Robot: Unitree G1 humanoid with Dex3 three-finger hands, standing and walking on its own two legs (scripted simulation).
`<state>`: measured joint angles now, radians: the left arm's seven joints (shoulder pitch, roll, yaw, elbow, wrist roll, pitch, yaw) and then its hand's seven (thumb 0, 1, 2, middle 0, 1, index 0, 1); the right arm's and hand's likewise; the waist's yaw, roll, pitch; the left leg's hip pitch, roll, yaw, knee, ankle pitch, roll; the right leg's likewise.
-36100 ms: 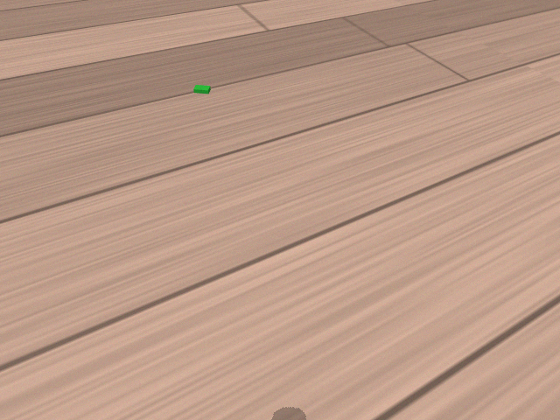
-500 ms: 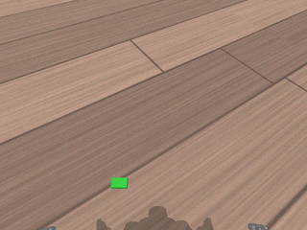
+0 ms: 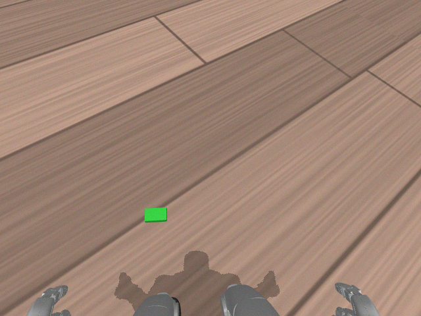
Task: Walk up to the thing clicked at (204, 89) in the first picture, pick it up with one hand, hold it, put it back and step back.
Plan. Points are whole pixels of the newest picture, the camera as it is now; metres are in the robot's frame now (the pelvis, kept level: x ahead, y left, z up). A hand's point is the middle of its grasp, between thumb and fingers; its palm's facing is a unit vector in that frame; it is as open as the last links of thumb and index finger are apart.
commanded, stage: step back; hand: left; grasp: from above
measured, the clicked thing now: (155, 215) +0.53 +0.19 -0.75
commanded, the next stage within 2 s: none
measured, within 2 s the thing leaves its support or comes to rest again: neither
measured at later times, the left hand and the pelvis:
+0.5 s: hand out of the picture +0.00 +0.26 -0.15, palm faces +0.04 -0.93 -0.38, open 7.4 cm; pelvis -0.13 -0.01 -0.01, yaw +3 degrees
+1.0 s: hand out of the picture -0.20 +0.21 -0.14, palm faces +0.00 -0.91 -0.41, open 7.4 cm; pelvis -0.28 -0.05 +0.00, yaw +1 degrees
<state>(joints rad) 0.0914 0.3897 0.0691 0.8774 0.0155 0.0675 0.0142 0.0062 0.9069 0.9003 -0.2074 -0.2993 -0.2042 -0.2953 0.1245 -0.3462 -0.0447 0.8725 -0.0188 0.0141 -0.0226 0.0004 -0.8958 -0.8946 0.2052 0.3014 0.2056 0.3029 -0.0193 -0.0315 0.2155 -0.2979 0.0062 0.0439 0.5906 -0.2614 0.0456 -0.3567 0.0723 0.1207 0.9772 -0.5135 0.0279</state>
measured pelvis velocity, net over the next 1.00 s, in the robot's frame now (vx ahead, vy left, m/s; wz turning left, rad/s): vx -0.28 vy -0.05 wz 0.01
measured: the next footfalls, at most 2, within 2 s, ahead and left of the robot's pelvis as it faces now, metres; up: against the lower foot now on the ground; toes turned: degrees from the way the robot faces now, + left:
right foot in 0.10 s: +0.00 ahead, -0.13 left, +0.00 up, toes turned +2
left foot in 0.44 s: -0.10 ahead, +0.10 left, +0.00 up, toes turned +1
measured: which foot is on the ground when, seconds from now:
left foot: down 0.00-0.12, up 0.14-0.42, down 0.44-0.84, up 0.86-1.00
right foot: up 0.00-0.08, down 0.10-0.46, up 0.48-0.80, down 0.82-1.00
